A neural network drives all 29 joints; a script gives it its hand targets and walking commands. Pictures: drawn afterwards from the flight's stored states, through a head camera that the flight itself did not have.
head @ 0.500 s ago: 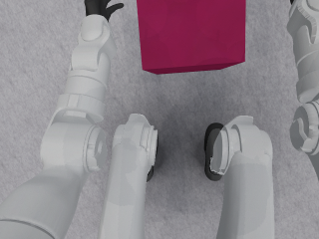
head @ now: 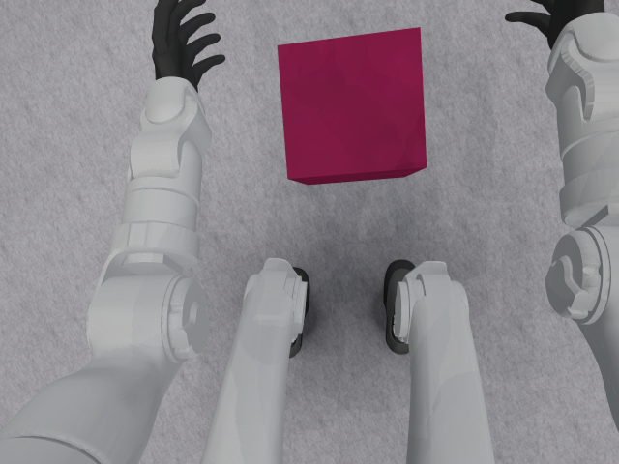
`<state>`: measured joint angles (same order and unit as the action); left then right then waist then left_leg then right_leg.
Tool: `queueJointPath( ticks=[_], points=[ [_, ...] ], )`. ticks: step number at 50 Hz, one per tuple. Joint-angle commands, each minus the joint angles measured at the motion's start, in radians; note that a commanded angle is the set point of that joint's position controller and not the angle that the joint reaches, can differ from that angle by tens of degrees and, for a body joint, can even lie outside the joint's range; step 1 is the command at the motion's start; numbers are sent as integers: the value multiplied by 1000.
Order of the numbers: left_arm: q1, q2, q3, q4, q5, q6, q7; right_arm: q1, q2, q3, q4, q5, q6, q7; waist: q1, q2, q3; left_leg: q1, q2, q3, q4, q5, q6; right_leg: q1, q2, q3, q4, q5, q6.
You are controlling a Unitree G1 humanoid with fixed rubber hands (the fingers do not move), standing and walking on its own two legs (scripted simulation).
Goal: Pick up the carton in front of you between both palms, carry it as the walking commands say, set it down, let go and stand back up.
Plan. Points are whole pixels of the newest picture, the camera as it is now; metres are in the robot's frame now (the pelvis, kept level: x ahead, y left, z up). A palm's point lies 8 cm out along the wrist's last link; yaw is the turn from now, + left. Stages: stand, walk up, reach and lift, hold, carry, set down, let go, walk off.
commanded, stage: set down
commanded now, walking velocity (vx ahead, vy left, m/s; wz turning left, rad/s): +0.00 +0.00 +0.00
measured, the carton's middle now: (352, 122) +0.52 -0.01 -0.40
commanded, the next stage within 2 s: let go in 0.28 s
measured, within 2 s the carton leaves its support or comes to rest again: neither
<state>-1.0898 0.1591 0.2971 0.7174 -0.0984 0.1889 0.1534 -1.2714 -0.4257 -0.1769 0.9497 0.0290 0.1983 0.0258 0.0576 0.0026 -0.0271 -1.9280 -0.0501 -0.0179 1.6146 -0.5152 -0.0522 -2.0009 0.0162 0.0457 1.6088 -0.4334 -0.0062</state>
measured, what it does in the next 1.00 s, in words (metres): rises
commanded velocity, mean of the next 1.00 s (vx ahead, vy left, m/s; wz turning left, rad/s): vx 0.00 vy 0.00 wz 0.00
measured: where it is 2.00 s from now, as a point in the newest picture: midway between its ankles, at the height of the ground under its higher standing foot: (344, 325)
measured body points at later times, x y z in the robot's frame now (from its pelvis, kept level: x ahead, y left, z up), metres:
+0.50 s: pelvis +0.03 +0.00 +0.13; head +0.32 -0.03 +0.48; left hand +0.49 +0.18 +0.02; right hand +0.52 -0.23 +0.01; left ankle +0.08 +0.13 -0.49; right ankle +0.10 -0.11 -0.49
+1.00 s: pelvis +0.10 +0.01 +0.23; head +0.23 -0.01 +0.66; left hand +0.34 +0.23 +0.14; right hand +0.35 -0.23 +0.13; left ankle +0.08 +0.13 -0.49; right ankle +0.10 -0.11 -0.49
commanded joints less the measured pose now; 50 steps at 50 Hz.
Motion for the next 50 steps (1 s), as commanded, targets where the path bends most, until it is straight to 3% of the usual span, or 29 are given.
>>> queueJointPath(
  ticks=[1, 13, 17, 24, 31, 40, 50],
  points=[
    [-179, 102, 19, -121, 15, -16, -13, -252, -103, -25, -126, -14, -11, 9, 8, -140, -1114, 345, -53, 142, -221, 276, -19, 953, 46, -61, -172, 368, 21],
    [-105, 70, 61, -109, 75, -38, -55, -179, -60, -75, -100, -76, -33, 34, 23, -123, -1011, 490, -36, 116, -472, 335, -27, 1108, 41, -38, -415, 425, 22],
    [-44, 55, 64, -100, 109, -47, -76, -105, -31, -100, -92, -119, -41, 30, 9, -110, -1012, 564, -34, 110, -543, 355, -28, 1179, 39, -34, -492, 453, 23],
    [247, 87, 26, -181, 197, -69, -156, 227, 85, -117, -256, -183, -45, -29, -4, -90, -1068, 736, -36, 105, -655, 426, -5, 1416, 38, -22, -616, 582, 28],
    [491, 108, -66, -268, 165, -102, -212, 500, 116, -61, -462, -125, -91, -39, -3, -50, -852, 1003, -14, 57, -783, 440, 15, 1438, 36, -24, -762, 491, 15],
    [849, 101, -137, -234, 107, -180, -227, 903, 146, -10, -425, -83, -172, -14, -15, -23, -633, 1252, 10, 9, -905, 571, 19, 1510, 28, -17, -884, 530, 9],
    [1184, 111, -207, -330, 83, -229, -215, 1265, 129, 49, -505, -43, -236, -5, -24, 8, -392, 1563, 19, -14, -1081, 683, 16, 1735, 34, -25, -1063, 576, 11]
  ],
)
